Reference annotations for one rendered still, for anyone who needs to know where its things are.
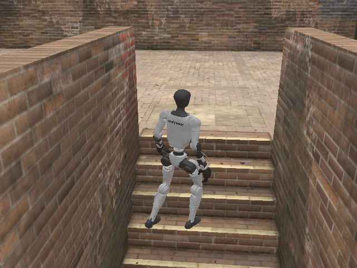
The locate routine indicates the stairs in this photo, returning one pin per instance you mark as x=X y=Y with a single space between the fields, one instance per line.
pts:
x=237 y=209

